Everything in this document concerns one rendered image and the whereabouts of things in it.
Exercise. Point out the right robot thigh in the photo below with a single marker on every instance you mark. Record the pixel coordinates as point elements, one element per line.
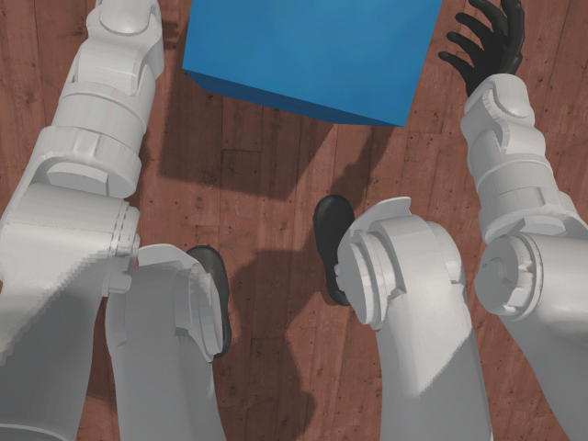
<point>432,383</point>

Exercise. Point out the left robot shin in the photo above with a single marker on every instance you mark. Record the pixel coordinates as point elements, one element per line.
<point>116,303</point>

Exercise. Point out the right robot upper arm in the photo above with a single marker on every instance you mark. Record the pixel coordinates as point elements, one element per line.
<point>538,286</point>

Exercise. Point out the left robot upper arm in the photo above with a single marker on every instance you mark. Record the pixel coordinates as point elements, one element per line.
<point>65,250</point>

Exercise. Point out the robot left forearm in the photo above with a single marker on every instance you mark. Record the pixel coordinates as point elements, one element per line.
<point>95,137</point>

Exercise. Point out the carton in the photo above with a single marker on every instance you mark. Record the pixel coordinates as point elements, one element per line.
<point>342,61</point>

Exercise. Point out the right robot hand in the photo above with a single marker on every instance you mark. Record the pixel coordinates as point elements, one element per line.
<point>501,53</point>

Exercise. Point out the robot right forearm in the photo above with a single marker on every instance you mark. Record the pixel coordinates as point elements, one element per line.
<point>506,157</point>

